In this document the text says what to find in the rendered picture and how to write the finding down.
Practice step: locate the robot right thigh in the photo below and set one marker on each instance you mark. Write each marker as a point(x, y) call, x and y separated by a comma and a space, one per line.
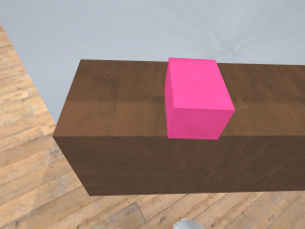
point(187, 224)

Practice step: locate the carton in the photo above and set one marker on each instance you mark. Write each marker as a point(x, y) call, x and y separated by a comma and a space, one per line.
point(198, 105)

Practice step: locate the pedestal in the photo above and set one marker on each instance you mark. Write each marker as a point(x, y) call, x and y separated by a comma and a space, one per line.
point(113, 132)

